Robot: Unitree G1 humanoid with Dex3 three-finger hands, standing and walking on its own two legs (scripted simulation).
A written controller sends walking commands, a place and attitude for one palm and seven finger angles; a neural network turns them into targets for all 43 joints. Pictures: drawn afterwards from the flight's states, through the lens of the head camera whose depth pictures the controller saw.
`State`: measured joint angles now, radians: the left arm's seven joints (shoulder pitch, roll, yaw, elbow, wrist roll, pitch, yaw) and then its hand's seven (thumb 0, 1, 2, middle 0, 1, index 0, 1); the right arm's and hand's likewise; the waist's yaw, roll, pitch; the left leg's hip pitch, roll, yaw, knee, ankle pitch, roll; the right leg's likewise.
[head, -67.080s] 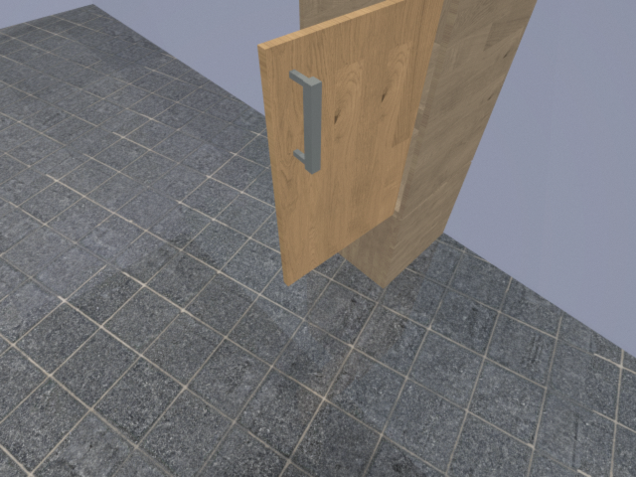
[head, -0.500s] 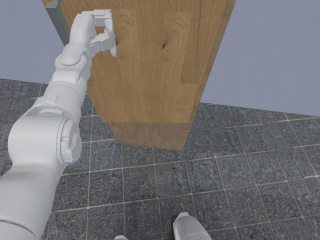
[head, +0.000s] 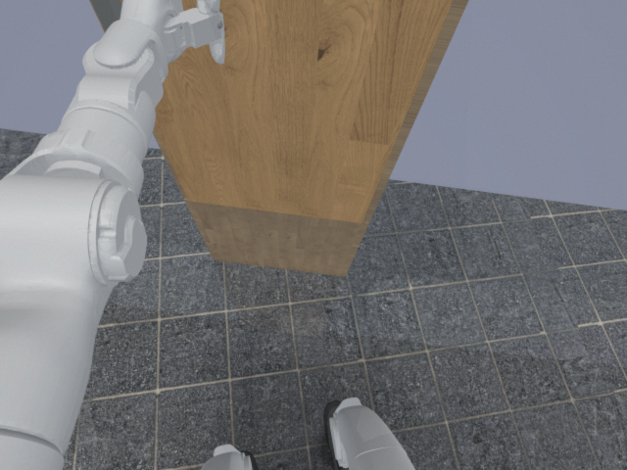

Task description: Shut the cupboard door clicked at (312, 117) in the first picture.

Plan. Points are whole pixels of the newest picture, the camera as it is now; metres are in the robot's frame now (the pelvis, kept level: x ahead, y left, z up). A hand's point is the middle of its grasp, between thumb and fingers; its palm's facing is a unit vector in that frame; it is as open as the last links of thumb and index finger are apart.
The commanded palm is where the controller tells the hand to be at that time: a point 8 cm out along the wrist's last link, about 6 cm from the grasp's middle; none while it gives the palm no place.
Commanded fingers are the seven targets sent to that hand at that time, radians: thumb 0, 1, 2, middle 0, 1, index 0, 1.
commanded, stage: pull the fist back off the door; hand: left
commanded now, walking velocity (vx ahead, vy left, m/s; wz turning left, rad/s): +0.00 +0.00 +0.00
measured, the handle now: (119, 5) +0.62 +0.09 +0.16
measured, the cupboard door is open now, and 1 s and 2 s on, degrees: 0 0 0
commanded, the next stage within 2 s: draw the hand back to the body in 0.94 s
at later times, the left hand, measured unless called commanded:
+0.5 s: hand (241, 22) +0.57 -0.03 +0.17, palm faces +0.10 -0.99 -0.10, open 3.3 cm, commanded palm +0.55 +0.01 +0.17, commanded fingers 0.00 0.90 0.90 -1.30 -1.50 -1.30 -1.50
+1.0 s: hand (256, 58) +0.52 -0.04 +0.17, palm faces +0.05 -1.00 -0.04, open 3.1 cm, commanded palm +0.49 +0.01 +0.17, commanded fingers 0.00 0.90 0.90 -1.30 -1.50 -1.30 -1.50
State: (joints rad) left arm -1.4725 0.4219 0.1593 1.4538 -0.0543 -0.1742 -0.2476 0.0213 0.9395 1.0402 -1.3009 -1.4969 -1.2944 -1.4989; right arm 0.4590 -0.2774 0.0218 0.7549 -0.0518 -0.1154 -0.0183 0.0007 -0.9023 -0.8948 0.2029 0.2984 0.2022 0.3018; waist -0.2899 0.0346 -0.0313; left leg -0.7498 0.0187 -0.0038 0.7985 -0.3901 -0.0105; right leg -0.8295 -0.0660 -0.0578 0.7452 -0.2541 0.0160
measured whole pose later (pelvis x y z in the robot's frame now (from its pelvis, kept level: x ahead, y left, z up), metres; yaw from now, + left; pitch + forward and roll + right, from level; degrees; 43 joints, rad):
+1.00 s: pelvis +0.02 +0.00 +0.02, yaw -2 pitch +13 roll +0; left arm -1.06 0.01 0.15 1.07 0.04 -0.23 0.43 0.02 0.90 0.90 -1.30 -1.50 -1.30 -1.50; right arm 0.38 -0.24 -0.04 0.71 -0.08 -0.09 0.05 0.00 -0.90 -0.90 0.20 0.30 0.20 0.30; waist -0.16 0.05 -0.08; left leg -0.53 0.04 0.04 0.67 -0.37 -0.02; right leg -0.64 -0.04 -0.02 0.65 -0.24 0.02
